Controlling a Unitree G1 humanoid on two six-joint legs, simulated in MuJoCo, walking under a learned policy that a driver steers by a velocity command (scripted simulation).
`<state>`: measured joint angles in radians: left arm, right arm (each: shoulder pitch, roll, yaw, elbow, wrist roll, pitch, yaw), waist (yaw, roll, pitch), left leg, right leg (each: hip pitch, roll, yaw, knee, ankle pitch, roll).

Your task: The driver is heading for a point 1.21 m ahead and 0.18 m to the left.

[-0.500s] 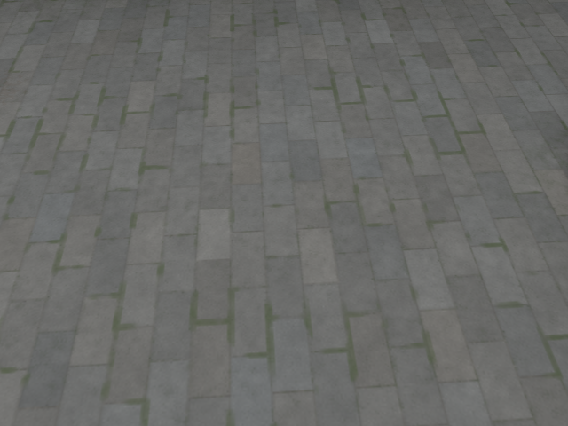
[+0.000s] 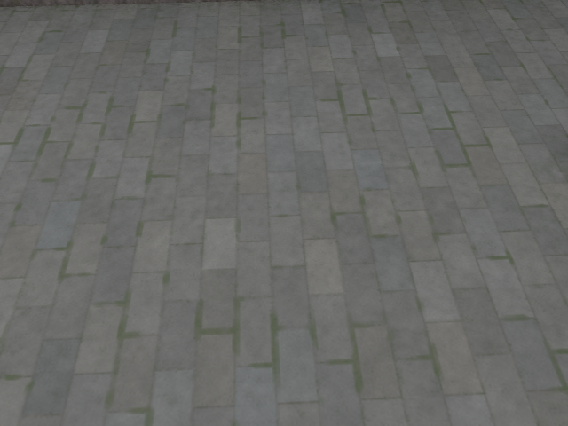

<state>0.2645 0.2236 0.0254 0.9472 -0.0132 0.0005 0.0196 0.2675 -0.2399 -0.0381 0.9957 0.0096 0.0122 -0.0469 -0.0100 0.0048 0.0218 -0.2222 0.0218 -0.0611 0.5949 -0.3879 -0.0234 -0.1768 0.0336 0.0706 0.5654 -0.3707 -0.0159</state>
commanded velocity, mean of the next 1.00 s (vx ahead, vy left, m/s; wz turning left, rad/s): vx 0.42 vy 0.00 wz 0.00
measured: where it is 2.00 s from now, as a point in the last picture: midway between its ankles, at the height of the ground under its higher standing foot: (273, 255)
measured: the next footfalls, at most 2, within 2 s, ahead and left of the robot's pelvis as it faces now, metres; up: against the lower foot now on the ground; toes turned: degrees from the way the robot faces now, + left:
right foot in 0.58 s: +0.40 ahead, -0.09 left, +0.00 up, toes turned +0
left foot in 1.12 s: +0.70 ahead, +0.15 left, +0.00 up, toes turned +2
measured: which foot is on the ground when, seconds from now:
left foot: down 0.00-0.58, up 0.60-1.00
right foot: down 0.00-0.12, up 0.14-0.56, down 0.58-1.00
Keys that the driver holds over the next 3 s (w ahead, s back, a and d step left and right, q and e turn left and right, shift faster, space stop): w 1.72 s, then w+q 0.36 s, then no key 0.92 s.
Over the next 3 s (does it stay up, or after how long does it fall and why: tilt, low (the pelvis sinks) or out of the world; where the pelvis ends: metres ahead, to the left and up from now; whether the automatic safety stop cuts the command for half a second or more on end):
stays up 1.25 0.07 0.01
